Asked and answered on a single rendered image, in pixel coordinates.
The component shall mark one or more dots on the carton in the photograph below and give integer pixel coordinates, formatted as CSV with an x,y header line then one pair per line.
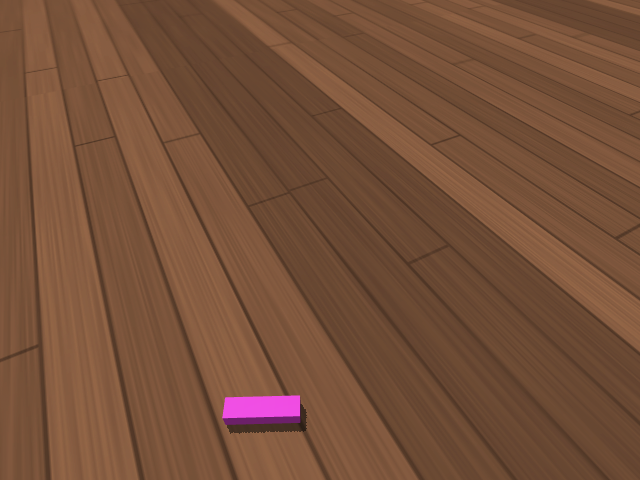
x,y
261,410

